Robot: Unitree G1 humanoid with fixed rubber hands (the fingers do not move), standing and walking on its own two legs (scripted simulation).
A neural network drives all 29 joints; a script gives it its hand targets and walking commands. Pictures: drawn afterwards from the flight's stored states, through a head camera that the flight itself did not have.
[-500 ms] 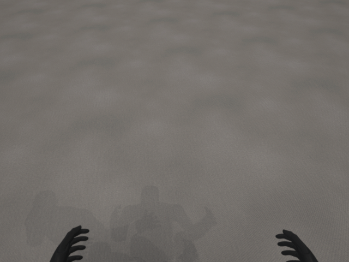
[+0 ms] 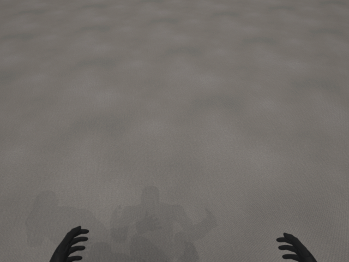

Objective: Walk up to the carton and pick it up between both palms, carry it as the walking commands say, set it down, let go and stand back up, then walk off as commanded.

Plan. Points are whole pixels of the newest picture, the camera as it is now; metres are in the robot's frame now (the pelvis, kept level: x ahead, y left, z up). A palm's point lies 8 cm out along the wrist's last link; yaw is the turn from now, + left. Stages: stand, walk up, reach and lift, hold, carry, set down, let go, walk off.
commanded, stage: walk up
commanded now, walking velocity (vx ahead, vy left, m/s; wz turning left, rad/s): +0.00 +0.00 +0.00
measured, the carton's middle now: out of the picture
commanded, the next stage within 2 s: none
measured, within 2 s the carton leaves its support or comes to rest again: neither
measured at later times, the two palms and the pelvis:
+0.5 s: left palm (117, 218) +0.25 +0.15 -0.05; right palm out of the picture -0.04 -0.45 -0.07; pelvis +0.01 -0.08 +0.00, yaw -22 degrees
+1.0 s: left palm (204, 175) +0.36 -0.08 -0.05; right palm out of the picture -0.16 -0.50 -0.05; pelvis +0.05 -0.19 +0.01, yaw -44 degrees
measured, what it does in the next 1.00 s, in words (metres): steps to the right, turning right: right foot, then left foot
